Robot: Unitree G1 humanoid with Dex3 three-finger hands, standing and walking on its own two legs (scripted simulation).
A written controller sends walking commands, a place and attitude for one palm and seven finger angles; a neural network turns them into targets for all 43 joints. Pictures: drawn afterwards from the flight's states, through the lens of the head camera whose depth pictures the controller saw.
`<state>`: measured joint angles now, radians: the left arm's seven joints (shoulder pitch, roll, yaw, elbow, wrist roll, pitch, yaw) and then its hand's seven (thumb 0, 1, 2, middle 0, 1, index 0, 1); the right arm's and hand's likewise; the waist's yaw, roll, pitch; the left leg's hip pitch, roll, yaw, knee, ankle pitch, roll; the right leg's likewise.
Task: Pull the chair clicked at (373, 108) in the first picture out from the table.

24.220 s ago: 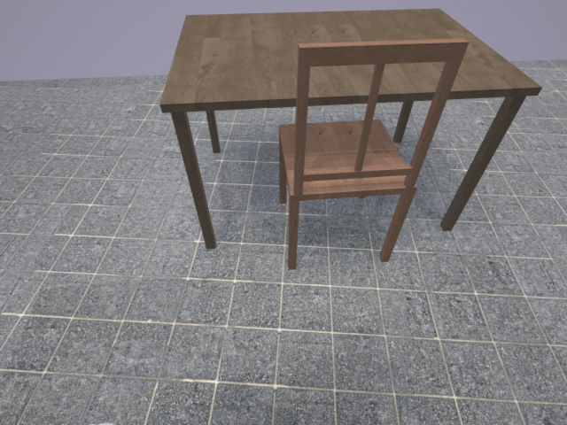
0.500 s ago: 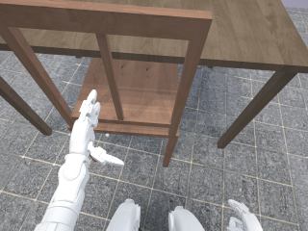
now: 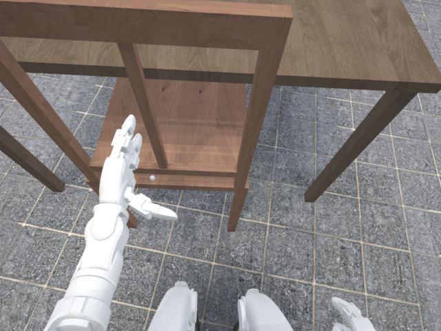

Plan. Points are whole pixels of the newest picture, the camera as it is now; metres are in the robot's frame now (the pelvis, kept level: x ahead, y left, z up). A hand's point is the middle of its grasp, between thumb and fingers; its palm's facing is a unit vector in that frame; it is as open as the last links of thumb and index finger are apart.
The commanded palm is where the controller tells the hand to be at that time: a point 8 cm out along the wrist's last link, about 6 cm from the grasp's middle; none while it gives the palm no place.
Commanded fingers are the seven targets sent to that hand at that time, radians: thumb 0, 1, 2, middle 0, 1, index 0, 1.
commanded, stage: push the fingers through the gap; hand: left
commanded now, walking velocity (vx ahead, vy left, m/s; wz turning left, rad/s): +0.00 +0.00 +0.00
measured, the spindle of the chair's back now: (150, 121) +0.49 +0.14 +0.05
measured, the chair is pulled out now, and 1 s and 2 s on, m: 0.00 0.00 0.00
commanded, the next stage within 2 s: hook a spindle and tug to test in 1.06 s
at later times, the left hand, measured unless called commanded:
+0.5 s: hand (151, 149) +0.44 +0.13 +0.02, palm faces -0.03 -1.00 -0.04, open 17.0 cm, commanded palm +0.42 +0.18 +0.02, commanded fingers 0.00 -0.50 0.30 -0.06 -0.08 -0.06 -0.08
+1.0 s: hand (152, 143) +0.46 +0.13 +0.02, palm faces -0.01 -1.00 -0.01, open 17.0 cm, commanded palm +0.43 +0.17 +0.02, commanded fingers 0.00 -0.50 0.30 -0.06 -0.08 -0.06 -0.08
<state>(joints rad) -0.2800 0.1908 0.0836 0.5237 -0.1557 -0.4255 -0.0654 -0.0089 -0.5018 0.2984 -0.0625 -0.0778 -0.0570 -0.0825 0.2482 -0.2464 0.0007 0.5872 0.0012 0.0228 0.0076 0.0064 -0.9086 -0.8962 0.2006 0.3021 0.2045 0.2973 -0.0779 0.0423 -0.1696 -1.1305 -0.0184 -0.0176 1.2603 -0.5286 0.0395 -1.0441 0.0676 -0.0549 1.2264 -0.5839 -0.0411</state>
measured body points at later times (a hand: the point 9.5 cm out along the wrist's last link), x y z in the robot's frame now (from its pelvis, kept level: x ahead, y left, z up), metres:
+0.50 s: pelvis -0.01 +0.01 -0.01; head +0.11 +0.02 +0.42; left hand +0.43 +0.19 +0.02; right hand +0.07 -0.25 -0.13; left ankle +0.03 +0.09 -0.63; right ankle +0.00 -0.10 -0.63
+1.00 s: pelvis +0.00 +0.02 -0.01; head +0.13 +0.03 +0.42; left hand +0.45 +0.19 +0.02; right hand +0.04 -0.25 -0.13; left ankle +0.03 +0.09 -0.63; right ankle +0.00 -0.10 -0.63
